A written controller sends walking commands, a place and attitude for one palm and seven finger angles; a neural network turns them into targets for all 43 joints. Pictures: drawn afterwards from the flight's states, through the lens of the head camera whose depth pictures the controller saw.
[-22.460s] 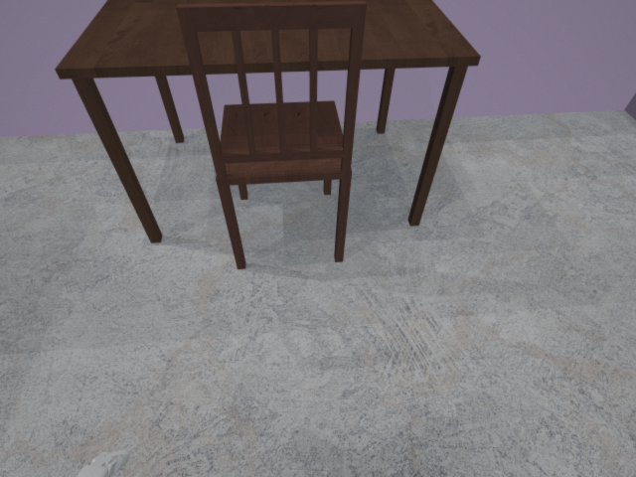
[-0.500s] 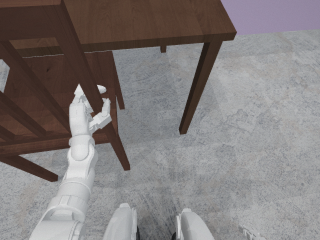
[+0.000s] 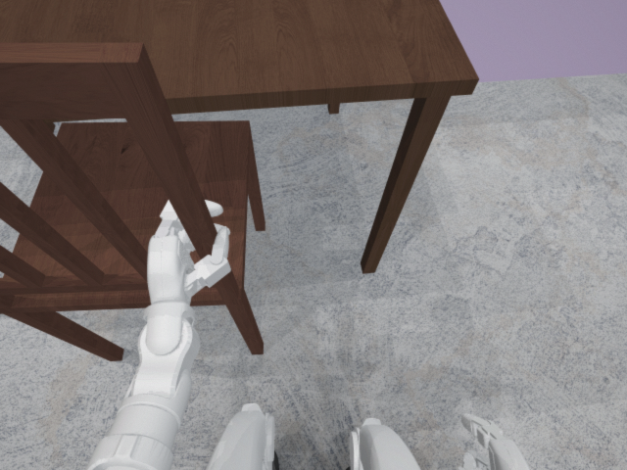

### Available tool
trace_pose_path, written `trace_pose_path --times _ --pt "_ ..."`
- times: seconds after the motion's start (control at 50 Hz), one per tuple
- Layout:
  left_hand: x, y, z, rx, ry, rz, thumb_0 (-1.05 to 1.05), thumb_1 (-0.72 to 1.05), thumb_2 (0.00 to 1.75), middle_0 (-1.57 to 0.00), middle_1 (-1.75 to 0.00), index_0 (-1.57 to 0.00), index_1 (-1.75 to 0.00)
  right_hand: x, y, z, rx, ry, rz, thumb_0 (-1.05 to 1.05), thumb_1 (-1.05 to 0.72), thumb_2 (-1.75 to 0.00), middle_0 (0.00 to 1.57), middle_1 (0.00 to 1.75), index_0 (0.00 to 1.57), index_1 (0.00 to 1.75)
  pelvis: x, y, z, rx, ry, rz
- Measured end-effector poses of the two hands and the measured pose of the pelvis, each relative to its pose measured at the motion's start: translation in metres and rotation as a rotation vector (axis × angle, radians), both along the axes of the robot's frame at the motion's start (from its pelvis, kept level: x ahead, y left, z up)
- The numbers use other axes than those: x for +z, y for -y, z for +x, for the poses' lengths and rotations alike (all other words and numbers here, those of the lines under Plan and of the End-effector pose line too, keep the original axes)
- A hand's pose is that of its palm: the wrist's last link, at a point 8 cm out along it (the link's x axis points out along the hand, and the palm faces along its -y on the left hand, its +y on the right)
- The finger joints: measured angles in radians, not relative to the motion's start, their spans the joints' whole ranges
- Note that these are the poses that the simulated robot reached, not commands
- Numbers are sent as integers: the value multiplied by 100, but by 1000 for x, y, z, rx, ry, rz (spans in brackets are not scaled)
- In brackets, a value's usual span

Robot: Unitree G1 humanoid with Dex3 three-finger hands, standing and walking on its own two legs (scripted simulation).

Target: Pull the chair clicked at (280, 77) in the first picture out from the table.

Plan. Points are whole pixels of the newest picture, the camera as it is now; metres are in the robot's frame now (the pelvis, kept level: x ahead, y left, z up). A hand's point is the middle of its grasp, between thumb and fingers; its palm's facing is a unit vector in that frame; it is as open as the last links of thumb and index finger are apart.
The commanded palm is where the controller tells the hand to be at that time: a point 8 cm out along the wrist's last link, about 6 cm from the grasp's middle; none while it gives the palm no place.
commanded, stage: hook a spindle and tug to test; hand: left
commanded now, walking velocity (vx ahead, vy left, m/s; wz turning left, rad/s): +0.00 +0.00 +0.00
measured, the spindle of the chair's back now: (28, 223) +0.39 +0.35 +0.06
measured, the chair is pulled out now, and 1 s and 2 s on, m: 0.02 0.13 0.17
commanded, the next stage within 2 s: step backward, pulling the chair out in 0.02 s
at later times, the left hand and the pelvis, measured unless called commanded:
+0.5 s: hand (209, 270) +0.34 +0.13 +0.04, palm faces +0.02 -0.99 -0.12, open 5.8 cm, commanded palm +0.31 +0.18 +0.03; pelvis -0.01 +0.01 +0.09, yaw +0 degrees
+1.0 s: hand (216, 349) +0.25 +0.11 +0.04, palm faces +0.02 -0.99 -0.15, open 6.0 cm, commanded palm +0.24 +0.17 +0.04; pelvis -0.06 -0.02 +0.10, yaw +1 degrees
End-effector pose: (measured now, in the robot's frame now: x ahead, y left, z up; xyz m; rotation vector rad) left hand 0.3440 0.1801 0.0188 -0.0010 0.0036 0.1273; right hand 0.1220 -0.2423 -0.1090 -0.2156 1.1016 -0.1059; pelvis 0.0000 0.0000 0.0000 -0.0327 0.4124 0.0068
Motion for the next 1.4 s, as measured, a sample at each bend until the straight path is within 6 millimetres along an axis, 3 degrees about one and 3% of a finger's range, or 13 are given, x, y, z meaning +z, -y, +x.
trace_pose_path --times 0.16,0.26,0.34,0.52,0.8,0.94,1.14,1.26,1.4 --pt "1 0 -8 -6 -8 17 2 64 80 -37 -143 -36 -144 2 -3 2 -2 11 -1 0 -91 -90 20 30 20 30 1 1 -5 5 27 1" --pt "22 -4 -9 -34 -244 115 6 63 78 -35 -130 -37 -144 40 -11 -12 -108 -9 13 1 -91 -90 20 30 20 30 42 -1 0 3 140 17" --pt "29 -5 -16 -31 -354 73 9 64 76 -29 -114 -41 -144 70 -10 -24 -143 -20 -11 1 -91 -90 20 30 20 30 69 -4 6 -10 184 21" --pt "34 -7 -21 -89 -422 88 10 65 72 -27 -109 -48 -145 100 9 -51 -167 -59 -122 0 -90 -90 20 30 20 30 92 -8 -8 -5 258 10" --pt "37 -1 -83 -77 -464 95 13 61 77 -30 -105 -50 -145 93 0 -68 -124 -18 -40 1 -90 -90 20 30 20 30 101 6 -42 -3 331 11" --pt "38 11 -104 -64 -480 103 14 60 77 -31 -105 -50 -145 91 10 -71 -101 35 -33 1 -90 -90 20 30 20 30 101 16 -60 12 362 10" --pt "38 18 -114 -117 -480 133 12 60 74 -31 -111 -50 -145 98 27 -93 -115 49 -112 1 -90 -90 20 30 20 30 100 5 -71 26 390 9" --pt "38 17 -113 -143 -469 148 11 60 73 -30 -116 -50 -145 99 15 -99 -104 54 -103 1 -90 -90 20 30 20 30 99 3 -77 19 387 27" --pt "38 18 -117 -111 -468 145 11 58 77 -32 -116 -50 -145 87 -1 -97 -62 61 -28 1 -90 -90 20 30 20 30 96 15 -85 26 400 25"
